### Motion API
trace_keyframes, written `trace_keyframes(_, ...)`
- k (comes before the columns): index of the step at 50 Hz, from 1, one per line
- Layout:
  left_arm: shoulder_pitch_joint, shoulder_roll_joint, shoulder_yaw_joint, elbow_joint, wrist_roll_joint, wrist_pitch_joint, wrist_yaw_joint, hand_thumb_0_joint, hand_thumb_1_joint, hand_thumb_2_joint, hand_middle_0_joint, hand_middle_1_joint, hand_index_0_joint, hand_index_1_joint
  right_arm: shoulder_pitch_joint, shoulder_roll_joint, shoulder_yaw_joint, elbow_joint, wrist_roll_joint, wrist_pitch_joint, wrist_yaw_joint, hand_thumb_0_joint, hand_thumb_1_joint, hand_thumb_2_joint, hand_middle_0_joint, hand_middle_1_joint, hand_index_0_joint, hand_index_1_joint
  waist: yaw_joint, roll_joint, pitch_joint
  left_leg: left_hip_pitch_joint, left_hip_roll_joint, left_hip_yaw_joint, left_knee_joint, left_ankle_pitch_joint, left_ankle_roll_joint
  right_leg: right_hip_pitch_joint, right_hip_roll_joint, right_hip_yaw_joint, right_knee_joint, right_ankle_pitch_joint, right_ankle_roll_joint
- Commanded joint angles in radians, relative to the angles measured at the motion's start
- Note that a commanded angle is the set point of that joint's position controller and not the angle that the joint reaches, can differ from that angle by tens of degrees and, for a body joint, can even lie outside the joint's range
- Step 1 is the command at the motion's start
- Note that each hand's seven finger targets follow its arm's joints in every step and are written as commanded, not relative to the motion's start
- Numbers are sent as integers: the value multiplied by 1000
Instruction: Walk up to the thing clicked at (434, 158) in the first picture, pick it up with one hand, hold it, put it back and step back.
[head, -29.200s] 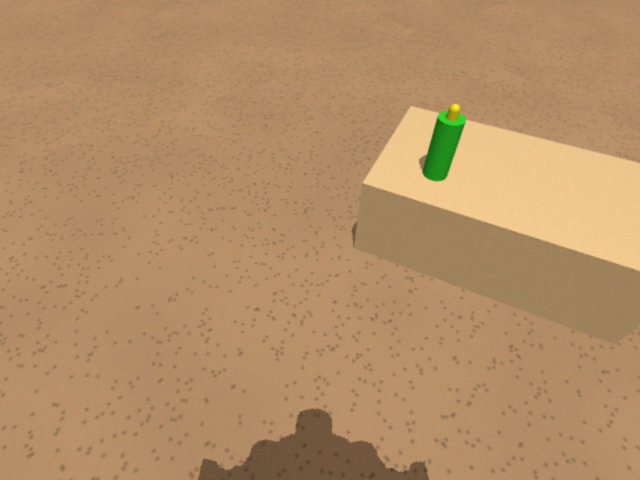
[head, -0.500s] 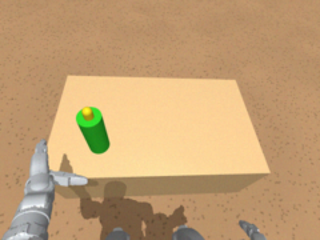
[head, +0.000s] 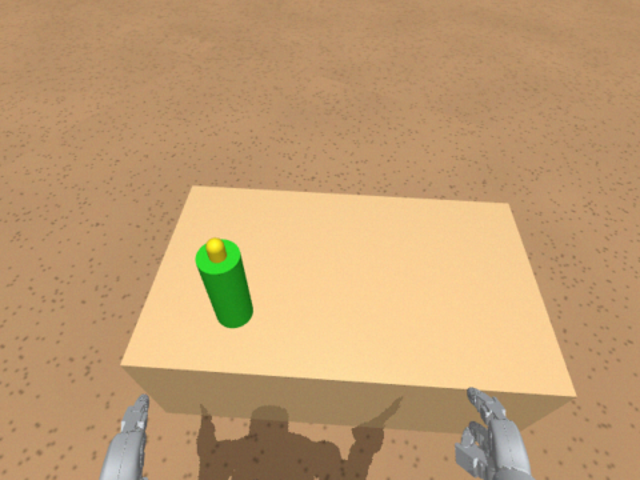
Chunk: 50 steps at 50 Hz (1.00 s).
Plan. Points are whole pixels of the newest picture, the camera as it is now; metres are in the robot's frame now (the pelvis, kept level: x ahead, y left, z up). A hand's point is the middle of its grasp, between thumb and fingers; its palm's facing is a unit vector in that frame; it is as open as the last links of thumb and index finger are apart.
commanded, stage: home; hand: left
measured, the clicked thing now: (225, 280) +0.55 +0.22 -0.24
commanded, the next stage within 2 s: stand in 1.72 s
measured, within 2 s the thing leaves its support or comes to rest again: neither
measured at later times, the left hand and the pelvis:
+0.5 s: hand out of the picture +0.11 +0.23 -0.10, palm faces -0.04 -0.92 -0.40, open 17.2 cm; pelvis +0.00 +0.00 +0.02, yaw +0 degrees
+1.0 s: hand out of the picture +0.04 +0.25 -0.10, palm faces +0.01 -0.92 -0.40, open 17.3 cm; pelvis -0.01 +0.00 +0.04, yaw +1 degrees
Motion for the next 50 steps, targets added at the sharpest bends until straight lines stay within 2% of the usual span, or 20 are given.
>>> trace_keyframes(1, -121, 108, 46, -226, 12, -52, 12, 0, -537, 67, -52, -58, -53, -57, -40, -119, -55, -138, -13, -73, -18, 0, -896, -904, 201, 301, 201, 301, -39, -3, -108, 69, -39, 66, -114, 130, 48, 38, 18, -3, -151, 149, -1)
trace_keyframes(2, -124, 113, 49, -244, 14, -51, 12, 0, -533, 70, -52, -59, -54, -58, -40, -123, -59, -139, -15, -78, -18, 0, -896, -904, 201, 301, 201, 301, -35, 8, -127, 78, -39, 65, -111, 134, 46, 43, 17, -1, -147, 148, -2)
trace_keyframes(3, -34, 97, 45, -162, 17, -38, 11, 0, -536, 68, -52, -59, -54, -58, -43, -119, -55, -140, -15, -83, -16, 0, -896, -904, 201, 301, 201, 301, -29, -14, -112, 64, -41, 64, -108, 139, 47, 43, 20, -7, -148, 151, 0)
trace_keyframes(5, -64, 100, 40, -228, 14, -36, 11, 0, -542, 65, -51, -58, -53, -56, -43, -122, -60, -145, -13, -94, -14, 0, -896, -904, 201, 301, 201, 301, -25, -26, -120, 52, -43, 68, -99, 138, 48, 51, 15, -1, -156, 153, 4)
trace_keyframes(9, -6, 111, 69, -174, 17, -28, 10, 0, -547, 63, -50, -59, -53, -56, -44, -117, -57, -140, -12, -103, -6, 0, -896, -905, 201, 301, 201, 301, -13, -46, -88, 24, -41, 66, -97, 122, 49, 45, 19, -5, -155, 126, 4)
trace_keyframes(11, -24, 120, 69, -235, 16, -30, 10, 0, -538, 69, -51, -61, -54, -58, -41, -120, -59, -149, -10, -108, -3, 0, -896, -905, 201, 301, 201, 301, -7, -14, -99, 25, -41, 69, -96, 131, 47, 44, 19, -3, -141, 139, -2)
trace_keyframes(13, -13, 110, 61, -213, 19, -28, 8, 0, -526, 76, -52, -63, -56, -60, -38, -123, -61, -148, -10, -109, -2, 0, -897, -905, 201, 301, 201, 301, -17, -1, -88, 29, -40, 65, -103, 119, 46, 24, 25, -7, -133, 125, -6)
trace_keyframes(14, -133, 232, 111, 114, 117, -90, -40, 0, -560, 59, -48, -61, -54, -56, -43, -233, -106, 66, -124, -53, 54, 0, -897, -906, 201, 301, 201, 301, -4, 35, -28, 103, -2, -17, -174, 129, 46, 100, -54, 81, -177, 102, -53)
trace_keyframes(15, -104, 261, 116, 165, 124, -119, -65, 0, -480, 109, -59, -73, -63, -70, -35, -242, -119, 89, -127, -30, 76, 0, -896, -905, 201, 301, 202, 301, -12, 39, -92, 177, 9, -15, -158, 122, 67, 104, -61, 99, -179, 102, -64)
trace_keyframes(19, -158, 247, 74, 312, 99, -171, -102, 0, -476, 105, -64, -73, -66, -72, -37, -233, -111, 111, -92, -18, 121, 0, -895, -904, 201, 301, 201, 301, 0, 20, -17, 200, 16, -44, -232, 132, 80, 124, -62, 85, -229, 111, -59)
trace_keyframes(20, -177, 257, 75, 350, 94, -175, -103, 0, -542, 67, -56, -62, -58, -61, -32, -234, -113, 123, -88, -19, 125, 0, -895, -904, 201, 301, 201, 301, -9, -10, -17, 208, 19, -49, -248, 168, 70, 146, -62, 89, -236, 154, -55)
trace_keyframes(23, -205, 275, 71, 458, 88, -184, -100, 0, -515, 90, -71, -79, -74, -77, -34, -229, -108, 175, -86, -8, 133, 0, -896, -904, 201, 301, 201, 301, -8, -43, 49, 206, 5, -29, -284, 179, 58, 185, -79, 109, -322, 156, -41)
trace_keyframes(24, -203, 279, 72, 491, 86, -186, -99, 0, -510, 88, -63, -71, -65, -70, -34, -238, -110, 189, -86, -8, 133, 0, -895, -904, 201, 301, 201, 301, -9, -38, 36, 245, 10, -30, -291, 219, 57, 200, -81, 105, -328, 212, -39)
trace_keyframes(30, -219, 296, 72, 636, 72, -183, -92, 0, -501, 93, -63, -72, -65, -70, -7, -267, -107, 284, -73, 3, 131, 0, -896, -904, 201, 301, 201, 301, -7, 5, 39, 331, 38, -51, -386, 329, 47, 289, -73, 72, -374, 280, -28)
trace_keyframes(32, -232, 310, 70, 679, 69, -181, -92, 0, -510, 89, -65, -74, -67, -72, -5, -263, -101, 307, -70, 9, 129, 0, -896, -904, 201, 301, 201, 301, -12, -27, 43, 334, 34, -43, -411, 317, 42, 319, -86, 85, -406, 283, -30)
trace_keyframes(36, -240, 326, 63, 751, 65, -178, -89, 0, -492, 97, -64, -73, -66, -72, -14, -274, -92, 357, -64, 11, 127, 0, -896, -903, 201, 301, 201, 301, -5, -21, 35, 374, 43, -45, -432, 399, 41, 371, -90, 70, -429, 388, -22)
trace_keyframes(39, -260, 332, 58, 800, 66, -171, -91, 0, -533, 70, -53, -60, -55, -59, -19, -287, -87, 397, -64, 17, 124, 0, -896, -903, 201, 301, 201, 301, -3, -6, 85, 355, 45, -53, -482, 302, 34, 364, -91, 80, -477, 247, -19)
trace_keyframes(42, -267, 339, 56, 840, 65, -167, -95, 0, -514, 80, -55, -63, -56, -61, -17, -295, -80, 425, -62, 16, 124, 0, -896, -903, 201, 301, 201, 301, -1, 11, 103, 353, 53, -62, -511, 297, 34, 381, -88, 74, -491, 233, -16)
trace_keyframes(45, -272, 344, 53, 871, 64, -169, -96, 0, -539, 65, -51, -57, -52, -56, -35, -295, -75, 442, -59, 13, 124, 0, -896, -903, 201, 301, 201, 301, 3, -2, 95, 372, 55, -61, -512, 339, 36, 394, -97, 77, -505, 289, -15)
trace_keyframes(50, -297, 348, 52, 907, 63, -169, -100, 0, -560, 52, -48, -53, -49, -52, -42, -301, -71, 470, -56, 16, 126, 0, -896, -903, 201, 301, 201, 301, 0, -7, 118, 363, 56, -63, -535, 281, 34, 385, -96, 84, -544, 199, -13)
